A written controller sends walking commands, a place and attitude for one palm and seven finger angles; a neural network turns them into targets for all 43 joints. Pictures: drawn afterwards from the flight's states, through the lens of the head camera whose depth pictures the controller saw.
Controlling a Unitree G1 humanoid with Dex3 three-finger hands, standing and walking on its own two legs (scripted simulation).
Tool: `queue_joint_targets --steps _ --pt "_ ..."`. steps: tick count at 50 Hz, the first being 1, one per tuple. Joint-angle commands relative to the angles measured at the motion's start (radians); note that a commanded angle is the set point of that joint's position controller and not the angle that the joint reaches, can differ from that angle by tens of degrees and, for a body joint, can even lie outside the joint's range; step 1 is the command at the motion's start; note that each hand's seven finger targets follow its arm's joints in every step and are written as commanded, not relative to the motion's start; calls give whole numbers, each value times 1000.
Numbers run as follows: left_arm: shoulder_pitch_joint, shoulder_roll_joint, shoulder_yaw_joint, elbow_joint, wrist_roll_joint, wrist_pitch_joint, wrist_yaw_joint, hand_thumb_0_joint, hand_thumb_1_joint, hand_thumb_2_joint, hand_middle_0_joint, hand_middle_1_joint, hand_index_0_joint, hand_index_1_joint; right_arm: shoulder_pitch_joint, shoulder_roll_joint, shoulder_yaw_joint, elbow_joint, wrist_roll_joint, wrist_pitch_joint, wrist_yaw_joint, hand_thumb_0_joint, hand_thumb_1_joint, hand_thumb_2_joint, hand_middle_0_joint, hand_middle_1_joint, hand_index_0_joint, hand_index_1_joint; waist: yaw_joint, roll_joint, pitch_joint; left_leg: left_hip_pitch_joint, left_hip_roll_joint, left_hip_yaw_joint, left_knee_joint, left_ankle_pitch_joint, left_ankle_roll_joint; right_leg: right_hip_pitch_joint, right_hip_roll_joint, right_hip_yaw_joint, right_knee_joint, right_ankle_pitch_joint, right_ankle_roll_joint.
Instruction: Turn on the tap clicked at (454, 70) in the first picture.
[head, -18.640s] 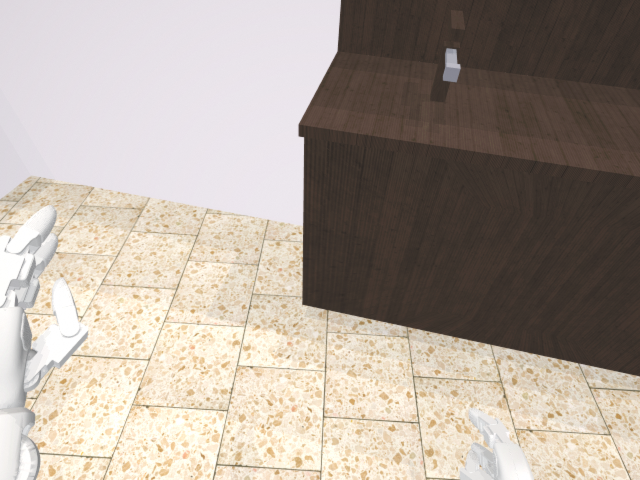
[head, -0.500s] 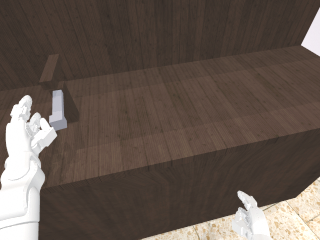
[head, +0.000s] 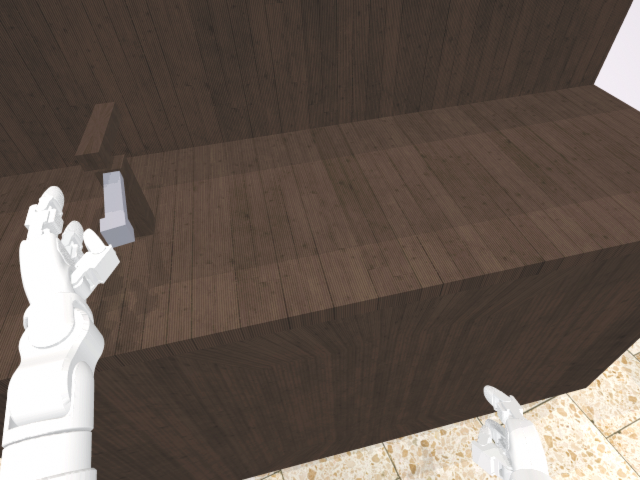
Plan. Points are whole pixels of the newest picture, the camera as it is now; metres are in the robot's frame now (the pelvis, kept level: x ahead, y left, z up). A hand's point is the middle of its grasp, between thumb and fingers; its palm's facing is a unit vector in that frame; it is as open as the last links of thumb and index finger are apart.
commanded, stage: push the lever round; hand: left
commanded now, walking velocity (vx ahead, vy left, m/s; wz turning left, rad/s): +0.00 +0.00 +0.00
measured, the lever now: (117, 230) +0.34 +0.29 +0.16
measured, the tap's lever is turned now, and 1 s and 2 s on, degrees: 11 32 65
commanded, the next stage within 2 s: none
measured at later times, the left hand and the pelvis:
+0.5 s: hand (148, 243) +0.32 +0.24 +0.16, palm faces +0.63 -0.78 -0.05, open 7.5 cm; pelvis +0.01 +0.01 +0.00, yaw +1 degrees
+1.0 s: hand (172, 235) +0.34 +0.22 +0.16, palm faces +0.71 -0.71 -0.05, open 7.6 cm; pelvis +0.01 +0.01 +0.00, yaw +1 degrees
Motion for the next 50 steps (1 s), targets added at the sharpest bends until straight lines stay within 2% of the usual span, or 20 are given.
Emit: queue_joint_targets --steps 1,3,7,8,9,12,13,14,18,19,26,28,34,38,39,43,44,46,48,50 --pt "-270 210 48 -225 22 -62 50 0 900 900 -150 -150 -150 -150 -177 -101 -36 -170 -3 -47 0 0 -900 -900 200 300 200 300 7 -53 -220 -148 -12 17 -75 150 30 261 -72 135 -92 -55 57" --pt "-297 191 28 -272 33 -69 70 0 900 900 -150 -150 -150 -150 -181 -97 -34 -172 -7 -48 -1 0 -900 -900 200 300 200 300 3 -9 -226 -121 -13 16 -78 165 28 250 -66 123 -82 -25 52" --pt "-311 150 -21 -261 48 -71 94 0 900 900 -150 -150 -150 -150 -174 -100 -34 -167 -13 -43 -2 0 -900 -900 200 300 200 300 -9 -60 -203 -112 -12 12 -84 167 30 225 -57 104 -81 -17 53" --pt "-309 157 -10 -277 51 -70 102 0 900 900 -150 -150 -150 -150 -182 -98 -33 -170 -11 -42 -4 0 -900 -900 200 300 200 300 -4 -42 -196 -106 -11 9 -88 168 29 224 -56 101 -81 -18 50" --pt "-338 121 -54 -293 59 -72 107 0 900 900 -150 -150 -150 -150 -178 -97 -31 -171 -15 -42 -4 0 -900 -900 200 300 200 300 -13 -40 -211 -92 -14 10 -91 180 27 225 -57 95 -75 -3 50" --pt "-336 88 -88 -302 69 -62 131 0 900 900 -150 -150 -150 -150 -179 -95 -31 -170 -22 -38 -4 0 -900 -900 200 300 200 300 -11 -30 -211 -75 -16 3 -92 197 20 218 -56 86 -72 19 45" --pt "-328 103 -69 -314 73 -58 142 0 900 900 -150 -150 -150 -150 -185 -94 -31 -171 -20 -35 -6 0 -900 -900 200 300 200 300 -3 -21 -212 -69 -14 1 -96 203 18 223 -54 82 -70 20 41" --pt "-352 63 -116 -320 82 -56 147 0 900 900 -150 -150 -150 -150 -185 -92 -29 -171 -23 -32 -5 0 -900 -900 200 300 200 300 -13 -19 -216 -58 -16 2 -98 213 14 216 -54 77 -66 30 41" --pt "-331 49 -119 -346 97 -34 194 0 900 900 -150 -150 -150 -150 -197 -89 -31 -172 -31 -18 -3 0 -900 -900 200 300 200 300 0 -26 -229 -42 -14 -3 -100 251 2 233 -53 69 -62 58 36" --pt "-343 6 -167 -350 106 -28 203 0 900 900 -150 -150 -150 -150 -199 -84 -29 -173 -33 -14 0 0 -900 -900 200 300 200 300 -8 -21 -228 -35 -16 -3 -101 258 -2 225 -53 65 -61 60 35" --pt "-375 -80 -236 -340 144 24 289 0 900 900 -150 -150 -150 -150 -222 -75 -32 -168 -48 21 12 0 -900 -900 200 300 200 300 -5 -66 -220 -19 -12 -13 -107 297 -27 229 -49 48 -58 70 28" --pt "-360 -64 -210 -359 154 36 313 0 900 900 -150 -150 -150 -150 -226 -72 -36 -165 -54 32 16 0 -900 -900 200 300 200 300 8 -36 -245 -3 -10 -11 -107 344 -38 250 -47 45 -49 103 23" --pt "-376 -109 -242 -355 170 69 352 0 900 900 -150 -150 -150 -150 -242 -63 -36 -167 -60 73 31 0 -900 -900 200 300 200 300 4 -72 -249 2 -6 -1 -105 391 -43 276 -50 44 -52 152 21" --pt "-387 -114 -239 -341 174 81 374 0 900 900 -150 -150 -150 -150 -261 -58 -36 -158 -61 88 35 0 -900 -900 200 300 200 300 4 -57 -221 -2 -5 0 -105 373 -41 270 -51 46 -64 139 19" --pt "-407 -146 -273 -351 174 76 377 0 900 900 -150 -150 -150 -150 -260 -56 -35 -161 -61 86 38 0 -900 -900 200 300 200 300 -2 -68 -230 5 -6 1 -105 373 -38 269 -52 47 -64 142 21" --pt "-441 -137 -263 -335 184 75 398 0 900 900 -150 -150 -150 -150 -274 -54 -39 -147 -63 92 38 0 -900 -900 200 300 200 300 -3 -47 -223 3 -5 -1 -106 348 -39 263 -54 50 -72 117 19" --pt "-457 -177 -303 -336 186 72 401 0 900 900 -150 -150 -150 -150 -274 -50 -38 -149 -64 88 41 0 -900 -900 200 300 200 300 -7 -47 -237 12 -7 3 -102 344 -35 258 -56 51 -70 118 22" --pt "-446 -186 -306 -324 189 72 413 0 900 900 -150 -150 -150 -150 -272 -49 -42 -145 -68 88 43 0 -900 -900 200 300 200 300 -3 -50 -246 13 -7 4 -99 359 -37 269 -57 52 -69 137 21" --pt "-461 -158 -278 -311 193 73 422 0 900 900 -150 -150 -150 -150 -276 -53 -44 -134 -67 92 42 0 -900 -900 200 300 200 300 -4 -57 -243 6 -6 -1 -102 340 -37 269 -56 51 -75 115 20" --pt "-483 -195 -310 -298 196 70 433 0 900 900 -150 -150 -150 -150 -281 -46 -45 -136 -68 91 46 0 -900 -900 200 300 200 300 -5 -68 -245 5 -6 0 -101 333 -36 267 -59 51 -75 112 22"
